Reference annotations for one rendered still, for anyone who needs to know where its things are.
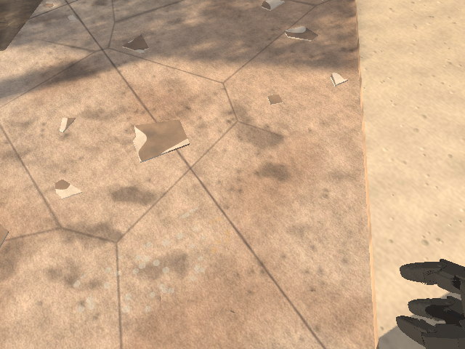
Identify right robot hand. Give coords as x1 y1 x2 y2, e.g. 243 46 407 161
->
396 259 465 349

